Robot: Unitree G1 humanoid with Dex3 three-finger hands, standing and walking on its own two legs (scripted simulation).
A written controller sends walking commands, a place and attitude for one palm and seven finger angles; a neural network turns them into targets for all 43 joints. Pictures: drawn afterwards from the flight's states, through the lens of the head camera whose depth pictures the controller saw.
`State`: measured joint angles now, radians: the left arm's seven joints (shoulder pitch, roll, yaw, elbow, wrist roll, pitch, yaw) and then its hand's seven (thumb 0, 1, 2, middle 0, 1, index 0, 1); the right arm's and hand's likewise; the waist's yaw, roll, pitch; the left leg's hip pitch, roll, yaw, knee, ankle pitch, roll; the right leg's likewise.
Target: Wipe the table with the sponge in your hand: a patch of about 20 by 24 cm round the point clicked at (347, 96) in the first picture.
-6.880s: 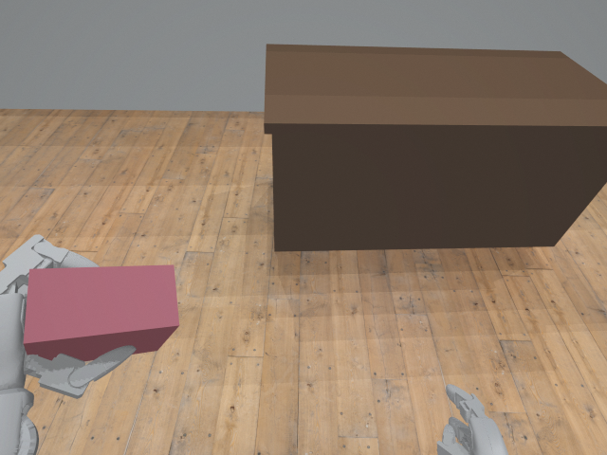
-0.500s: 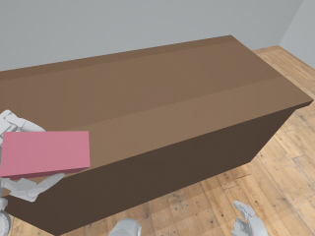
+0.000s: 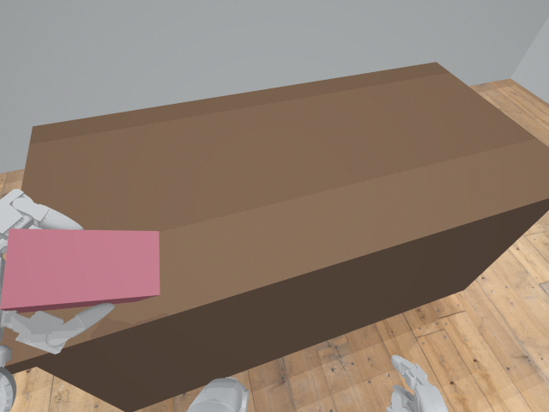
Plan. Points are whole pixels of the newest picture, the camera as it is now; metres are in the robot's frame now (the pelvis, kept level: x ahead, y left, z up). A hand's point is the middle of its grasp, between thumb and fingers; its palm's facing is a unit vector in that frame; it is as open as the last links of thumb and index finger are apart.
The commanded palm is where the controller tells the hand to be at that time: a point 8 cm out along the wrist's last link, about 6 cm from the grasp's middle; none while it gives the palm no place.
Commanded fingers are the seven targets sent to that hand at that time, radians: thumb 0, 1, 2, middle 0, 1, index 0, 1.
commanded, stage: shuffle to correct the standing spot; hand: left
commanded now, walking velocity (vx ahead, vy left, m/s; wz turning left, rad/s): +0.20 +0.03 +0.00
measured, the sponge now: (106, 271) +0.22 +0.21 +0.16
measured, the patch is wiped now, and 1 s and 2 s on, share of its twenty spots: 0.00 0.00 0.00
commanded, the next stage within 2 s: come to a stop and stand still in 1.20 s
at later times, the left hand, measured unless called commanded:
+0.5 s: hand (24, 241) +0.23 +0.28 +0.19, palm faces +0.39 -0.80 -0.46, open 10.5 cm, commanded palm +0.18 +0.31 +0.18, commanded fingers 0.00 0.10 1.30 -1.20 -1.60 -1.20 -1.60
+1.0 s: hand (60, 234) +0.25 +0.27 +0.17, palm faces +0.41 -0.82 -0.40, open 10.5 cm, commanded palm +0.21 +0.29 +0.18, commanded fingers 0.00 0.10 1.30 -1.20 -1.60 -1.20 -1.60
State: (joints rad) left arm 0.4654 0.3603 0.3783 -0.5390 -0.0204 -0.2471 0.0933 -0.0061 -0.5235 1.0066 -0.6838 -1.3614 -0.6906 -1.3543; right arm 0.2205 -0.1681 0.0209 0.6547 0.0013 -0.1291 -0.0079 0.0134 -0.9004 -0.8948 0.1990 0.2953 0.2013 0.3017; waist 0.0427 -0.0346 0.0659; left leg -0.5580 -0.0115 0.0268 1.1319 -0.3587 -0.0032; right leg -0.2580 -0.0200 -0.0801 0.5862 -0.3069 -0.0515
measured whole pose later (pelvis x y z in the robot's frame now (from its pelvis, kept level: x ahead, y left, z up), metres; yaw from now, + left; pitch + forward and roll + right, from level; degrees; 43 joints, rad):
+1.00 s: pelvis +0.04 +0.01 +0.00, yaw -1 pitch +0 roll +0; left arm 0.50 0.38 0.40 -0.46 -0.06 -0.17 0.13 0.00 -0.53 1.01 -0.69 -1.36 -0.69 -1.35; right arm 0.24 -0.21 0.00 0.60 0.02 -0.09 -0.05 0.01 -0.90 -0.90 0.20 0.30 0.20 0.30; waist 0.01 -0.01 -0.01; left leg -0.25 0.02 0.04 0.53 -0.26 0.03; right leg -0.25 0.06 -0.07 0.51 -0.26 -0.08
